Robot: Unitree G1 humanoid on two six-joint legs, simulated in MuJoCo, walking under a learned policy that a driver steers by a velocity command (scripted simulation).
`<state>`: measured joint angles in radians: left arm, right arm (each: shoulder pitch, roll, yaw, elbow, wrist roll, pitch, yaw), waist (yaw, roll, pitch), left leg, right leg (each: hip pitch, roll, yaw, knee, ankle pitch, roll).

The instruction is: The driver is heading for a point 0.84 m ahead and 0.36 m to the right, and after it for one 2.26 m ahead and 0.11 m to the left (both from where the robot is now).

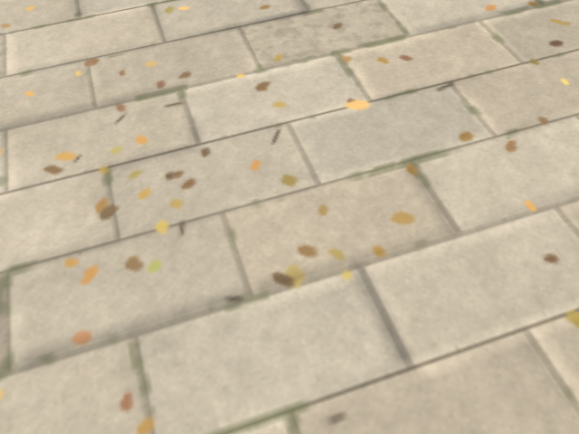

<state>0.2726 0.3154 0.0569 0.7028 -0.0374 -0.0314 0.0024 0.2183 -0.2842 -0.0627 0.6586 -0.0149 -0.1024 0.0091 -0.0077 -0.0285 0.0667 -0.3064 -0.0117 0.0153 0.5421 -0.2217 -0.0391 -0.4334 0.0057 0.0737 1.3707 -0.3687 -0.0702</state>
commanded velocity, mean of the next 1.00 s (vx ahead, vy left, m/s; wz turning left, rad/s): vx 0.87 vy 0.00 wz -0.27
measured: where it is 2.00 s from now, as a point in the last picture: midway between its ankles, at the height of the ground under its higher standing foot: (377, 229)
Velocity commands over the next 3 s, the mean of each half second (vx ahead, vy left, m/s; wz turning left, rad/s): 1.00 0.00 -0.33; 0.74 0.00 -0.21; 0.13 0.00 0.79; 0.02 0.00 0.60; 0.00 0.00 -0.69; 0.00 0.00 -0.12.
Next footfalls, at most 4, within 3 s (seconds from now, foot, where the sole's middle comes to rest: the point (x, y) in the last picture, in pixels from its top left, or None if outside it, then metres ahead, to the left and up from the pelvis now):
0.34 right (388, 420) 0.49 -0.17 -0.76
0.80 left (332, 240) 0.99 -0.07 -0.76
1.16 right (421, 211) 1.08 -0.33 -0.76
1.64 left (337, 240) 0.99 -0.08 -0.76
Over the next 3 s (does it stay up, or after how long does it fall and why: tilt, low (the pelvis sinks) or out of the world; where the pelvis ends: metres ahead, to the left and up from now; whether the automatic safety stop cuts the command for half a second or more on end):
stays up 1.02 -0.21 0.01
